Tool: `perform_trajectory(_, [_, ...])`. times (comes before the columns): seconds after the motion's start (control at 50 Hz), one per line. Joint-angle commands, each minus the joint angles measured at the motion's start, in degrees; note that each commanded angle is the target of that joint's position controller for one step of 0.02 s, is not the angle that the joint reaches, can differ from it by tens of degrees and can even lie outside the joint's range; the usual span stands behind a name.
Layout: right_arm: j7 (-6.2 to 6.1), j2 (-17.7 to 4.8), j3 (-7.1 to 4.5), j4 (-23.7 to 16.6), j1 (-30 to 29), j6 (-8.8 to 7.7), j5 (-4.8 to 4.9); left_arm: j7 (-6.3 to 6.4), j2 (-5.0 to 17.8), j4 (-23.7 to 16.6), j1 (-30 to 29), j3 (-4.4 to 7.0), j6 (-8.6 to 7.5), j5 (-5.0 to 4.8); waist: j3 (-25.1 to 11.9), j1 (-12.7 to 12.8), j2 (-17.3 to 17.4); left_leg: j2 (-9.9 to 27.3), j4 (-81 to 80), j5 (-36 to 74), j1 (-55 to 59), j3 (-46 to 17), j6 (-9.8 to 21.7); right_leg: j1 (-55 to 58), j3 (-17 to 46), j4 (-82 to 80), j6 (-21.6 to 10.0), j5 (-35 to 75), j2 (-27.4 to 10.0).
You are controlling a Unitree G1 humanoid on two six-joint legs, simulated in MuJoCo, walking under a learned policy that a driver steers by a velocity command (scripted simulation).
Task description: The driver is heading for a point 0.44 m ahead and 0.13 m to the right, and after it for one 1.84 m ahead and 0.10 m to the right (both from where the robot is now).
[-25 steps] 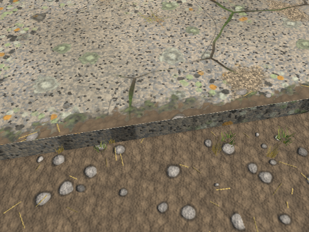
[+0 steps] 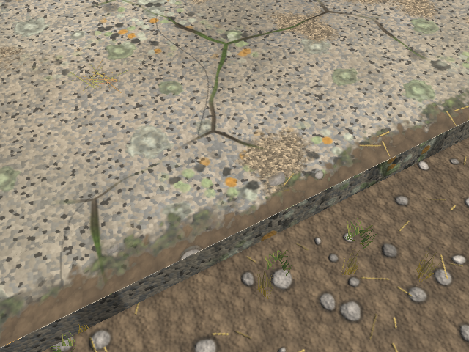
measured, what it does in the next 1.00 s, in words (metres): walks ahead: right foot, then left foot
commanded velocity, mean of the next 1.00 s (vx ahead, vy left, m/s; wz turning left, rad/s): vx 0.50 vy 0.00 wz -0.21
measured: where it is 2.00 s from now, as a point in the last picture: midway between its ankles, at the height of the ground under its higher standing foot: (227, 287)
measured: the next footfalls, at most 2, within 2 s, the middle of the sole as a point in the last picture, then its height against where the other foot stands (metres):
right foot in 0.14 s outside the picture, level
left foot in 0.68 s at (240, 323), level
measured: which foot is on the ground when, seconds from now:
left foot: down 0.00-0.16, up 0.18-0.66, down 0.68-1.00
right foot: up 0.00-0.12, down 0.14-0.70, up 0.72-1.00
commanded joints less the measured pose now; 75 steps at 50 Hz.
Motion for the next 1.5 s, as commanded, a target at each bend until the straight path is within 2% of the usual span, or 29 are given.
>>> perform_trajectory(0.02, [-0.26,-8.4,-1.7,-1.9,0.8,-0.5,-0.31,-2.46,1.1,-5.4,-5.9,-0.48,0.27,0.89,4.3,0.0,6.4,15.1,-5.3,17.3,-5.3,-1.2,5.5,5.8,-4.8,-6.0,-2.0,1.8,1.4])
perform_trajectory(0.1, [-0.71,-11.0,-2.22,-1.2,1.4,1.37,-0.22,-1.44,4.0,-5.5,-3.1,0.61,0.25,1.61,0.5,2.3,7.9,17.4,8.3,42.3,5.1,0.9,4.3,10.2,-7.6,-9.6,-6.3,-12.7,6.8])
perform_trajectory(0.14, [-0.53,-11.0,-1.85,-1.9,0.9,2.64,-0.19,0.19,6.6,-0.6,13.1,2.31,-0.82,1.97,-8.9,9.5,4.6,15.4,33.1,43.2,0.1,3.1,2.7,29.1,-6.6,-15.4,-10.0,-14.0,10.9])
perform_trajectory(0.16, [-0.17,-6.2,-0.5,-5.2,3.1,2.44,0.6,1.03,13.9,-0.1,18.8,4.43,-0.9,2.27,-16.5,10.0,-5.3,11.2,52.9,21.3,-19.5,3.7,-0.3,47.6,15.2,-17.1,-15.6,-22.7,-3.4])
perform_trajectory(0.18, [0.64,-5.2,-0.42,-8.2,0.8,1.99,-0.19,1.1,18.0,-1.3,15.9,5.32,-0.5,-0.1,-19.9,7.3,-11.9,-0.4,66.4,-18.4,-37.1,-6.0,-2.8,55.3,43.8,-27.3,-21.6,-19.6,-13.1])
perform_trajectory(0.2, [0.76,-8.1,-0.79,-8.8,-5.1,1.8,-0.58,1.25,16.4,-1.3,15.3,5.04,-0.03,-0.67,-15.0,9.2,-2.7,2.9,67.8,-14.5,-43.1,-13.9,-1.9,53.9,37.4,-28.4,-19.9,-15.2,-11.6])
perform_trajectory(0.24, [0.64,-6.4,-0.03,-7.8,-5.0,0.9,0.19,1.91,9.7,-0.6,10.6,3.19,-0.25,-0.95,-4.0,5.1,2.7,7.6,57.9,-5.5,-39.4,-14.3,-0.9,39.4,23.6,-28.9,-16.1,-4.9,-7.1])
perform_trajectory(0.26, [0.48,-6.4,-0.07,-7.6,-4.5,1.59,-0.86,2.06,7.5,-0.5,8.4,2.44,-0.5,-1.51,-2.2,3.1,2.7,8.4,54.6,-4.3,-35.8,-14.5,-1.2,34.8,19.4,-29.9,-14.1,-1.0,-4.0])
perform_trajectory(0.36, [0.91,-5.5,0.32,-7.8,-5.4,4.17,-1.61,1.73,8.8,0.3,10.5,2.49,-2.28,-1.37,-1.9,2.2,0.6,7.7,45.5,-0.4,-33.5,-13.2,-3.9,29.6,15.6,-32.7,-15.1,2.6,-0.6])
perform_trajectory(0.56, [1.84,-4.9,1.24,-11.6,-19.4,2.55,-0.39,2.42,8.2,3.8,17.8,1.89,-3.05,-0.79,1.1,7.7,-1.9,4.6,21.7,13.8,-32.7,-11.4,-2.3,37.1,14.5,-31.4,-11.0,7.8,-1.1])
perform_trajectory(0.62, [1.58,-7.0,0.43,-10.6,-15.2,2.24,-0.22,3.04,9.7,4.3,15.8,1.94,-3.46,-0.37,1.0,4.8,-2.6,2.7,18.2,7.8,-25.7,-10.7,1.3,39.8,13.3,-28.2,-8.7,18.0,-3.2])
perform_trajectory(0.66, [0.46,-8.3,-0.48,-6.2,-2.4,1.62,-0.44,3.1,9.6,4.6,14.5,1.63,-3.45,-0.06,-5.1,-1.2,0.0,-0.6,13.1,6.2,-11.9,-9.0,4.1,40.6,8.4,-11.8,-6.7,33.0,0.1])
perform_trajectory(0.68, [-0.12,-11.5,-1.26,-4.7,6.6,1.22,-1.18,3.15,7.5,3.5,14.7,0.79,-3.61,0.0,-11.4,-4.6,4.4,8.1,11.8,1.8,0.0,-19.4,6.9,33.5,5.7,2.9,-5.6,21.9,2.7])
perform_trajectory(0.7, [0.01,-19.1,-3.21,-3.6,9.9,1.5,-1.5,2.62,3.2,2.0,20.7,0.04,-3.85,-1.39,-14.8,-1.3,19.5,21.3,5.9,-1.1,12.8,-48.0,15.4,13.8,0.3,22.4,-2.4,-13.2,13.4])
perform_trajectory(0.72, [1.1,-14.6,-2.36,-3.4,5.0,2.38,0.61,2.67,6.1,2.8,19.2,0.11,-3.98,0.88,-11.1,0.7,13.8,21.0,0.3,-6.4,9.8,-57.4,15.7,6.1,4.6,25.7,-3.2,-27.3,12.0])
perform_trajectory(0.76, [1.58,-8.6,-0.95,-5.0,-2.8,2.62,0.68,2.07,6.6,1.8,11.4,-0.08,-4.33,1.01,-1.2,2.3,3.8,16.5,0.0,-2.8,-2.4,-41.9,13.8,5.2,4.5,24.0,-2.9,-18.9,6.0])
perform_trajectory(0.78, [1.36,-7.7,-0.56,-4.4,-2.9,2.47,0.61,1.83,6.0,1.2,9.7,-0.26,-4.2,1.12,0.5,2.9,4.3,13.8,-0.7,4.1,-5.2,-36.9,12.4,6.2,4.0,20.7,-2.3,-17.3,4.5])
perform_trajectory(0.86, [0.83,-9.0,-0.82,-1.5,0.4,1.56,1.47,1.41,4.0,0.6,9.0,-1.38,-2.68,1.64,-1.7,4.1,6.3,9.5,-0.3,25.8,-7.7,-28.5,12.6,9.8,1.4,15.1,1.7,-15.9,4.0])
perform_trajectory(0.94, [0.5,-9.3,-1.33,-0.9,3.3,2.48,1.05,1.4,3.1,-2.8,-0.5,-2.22,-2.1,1.08,0.1,1.7,6.2,7.8,-0.7,24.3,-7.7,-28.0,12.1,5.1,-0.7,5.9,4.5,-11.6,3.7])
perform_trajectory(1.04, [-0.14,-8.9,-1.7,-0.9,5.6,3.66,0.21,2.35,2.0,-4.3,-4.7,-3.12,-2.6,-0.42,-3.4,-0.3,8.1,5.9,9.3,50.1,-4.6,-26.1,7.8,10.0,-2.2,-2.6,3.8,-6.9,8.1])
perform_trajectory(1.1, [-0.85,-8.6,-1.84,-2.4,2.3,4.27,0.28,3.54,3.1,-3.6,0.3,-3.04,-3.18,-0.53,-4.9,2.4,9.0,4.2,16.9,54.3,-7.2,-28.3,5.1,19.8,-0.6,-9.8,1.9,-6.8,10.3])
perform_trajectory(1.14, [-0.61,-8.8,-1.92,-5.0,-3.4,3.59,1.88,4.78,6.3,-0.7,12.3,-1.75,-4.24,0.3,-8.5,9.4,5.1,-0.1,32.8,40.7,-14.5,-28.5,1.8,37.1,2.5,-23.8,-0.1,10.0,5.7])
perform_trajectory(1.16, [-0.55,-2.6,-0.52,-7.6,-2.0,3.12,3.11,5.41,10.5,-1.1,16.0,-0.98,-4.36,0.64,-15.5,9.0,-7.2,-5.9,51.0,-2.7,-26.1,-21.0,-0.3,51.2,17.4,-21.6,-4.5,38.1,-12.8])
perform_trajectory(1.18, [-1.64,-3.6,-0.94,-6.8,8.0,4.49,2.72,4.62,11.9,-1.6,14.5,-0.27,-2.79,-0.23,-21.2,3.0,-8.3,-7.8,63.6,-23.5,-29.2,-17.7,-0.7,50.4,26.3,-17.3,-12.0,50.1,-23.2])
perform_trajectory(1.2, [-2.17,-6.0,-1.45,-4.7,8.6,6.08,0.99,4.16,8.6,-3.6,9.8,-0.29,-1.72,-0.48,-18.5,2.4,-2.4,-4.8,70.9,-20.6,-31.4,-17.0,-1.1,43.9,26.2,-19.9,-14.9,30.7,-21.2])
perform_trajectory(1.22, [-1.78,-6.2,-1.64,-5.0,4.6,7.05,-0.58,4.36,3.8,-5.0,5.1,-1.61,-1.33,-0.68,-10.2,2.1,-0.3,-3.0,73.6,-17.7,-34.0,-15.6,-1.6,35.8,20.1,-23.3,-13.8,12.8,-16.0])
perform_trajectory(1.26, [-0.76,-4.9,-1.79,-7.2,0.8,8.78,-1.47,5.3,2.2,-5.5,1.3,-2.28,-0.82,-0.01,-2.3,1.2,-5.4,-1.4,77.9,-14.4,-35.2,-13.4,-3.0,24.4,11.1,-28.0,-11.4,-0.4,-9.9])
perform_trajectory(1.34, [-1.44,-2.4,-1.09,-13.3,-5.6,10.79,-0.39,5.54,4.4,-3.6,6.9,-0.72,-2.04,0.29,-4.0,2.3,-3.6,-1.5,91.6,-13.8,-44.2,-13.5,-2.7,26.4,7.6,-28.6,-13.8,0.6,-11.7])
perform_trajectory(1.5, [-2.41,1.3,0.47,-24.1,-18.7,10.95,-1.01,5.63,5.5,-1.7,14.4,0.67,-3.92,0.24,-5.8,4.9,-2.5,-1.7,101.9,-15.5,-64.6,-20.5,-1.9,37.0,7.6,-30.1,-14.3,-4.9,-15.2])
Velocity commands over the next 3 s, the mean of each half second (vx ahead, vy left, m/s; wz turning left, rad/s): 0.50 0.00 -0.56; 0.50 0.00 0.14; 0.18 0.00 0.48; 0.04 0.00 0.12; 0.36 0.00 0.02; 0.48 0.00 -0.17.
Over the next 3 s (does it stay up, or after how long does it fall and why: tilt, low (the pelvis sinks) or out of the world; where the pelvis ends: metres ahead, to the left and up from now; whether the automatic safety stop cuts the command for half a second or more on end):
stays up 1.02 0.04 0.11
